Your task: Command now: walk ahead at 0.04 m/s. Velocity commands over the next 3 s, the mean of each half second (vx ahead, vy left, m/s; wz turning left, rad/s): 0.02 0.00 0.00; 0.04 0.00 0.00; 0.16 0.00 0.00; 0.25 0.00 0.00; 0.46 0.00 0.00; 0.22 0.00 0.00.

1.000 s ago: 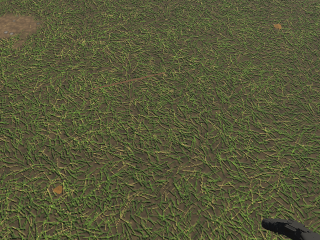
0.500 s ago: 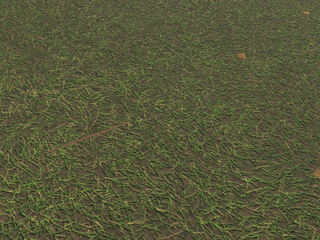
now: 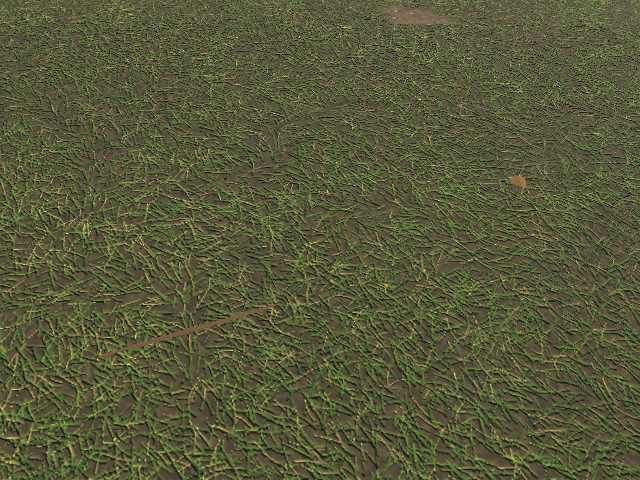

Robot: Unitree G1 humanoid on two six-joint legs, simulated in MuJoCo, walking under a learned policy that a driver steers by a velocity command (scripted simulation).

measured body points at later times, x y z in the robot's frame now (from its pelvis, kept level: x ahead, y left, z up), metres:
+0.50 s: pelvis +0.04 +0.01 +0.00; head +0.05 +0.02 +0.45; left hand +0.10 +0.27 -0.15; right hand +0.08 -0.23 -0.15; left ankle +0.01 +0.14 -0.74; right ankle +0.05 -0.10 -0.74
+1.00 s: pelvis +0.04 +0.01 +0.00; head +0.04 +0.02 +0.45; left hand +0.07 +0.26 -0.16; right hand +0.04 -0.23 -0.16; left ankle +0.01 +0.14 -0.73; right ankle +0.04 -0.10 -0.73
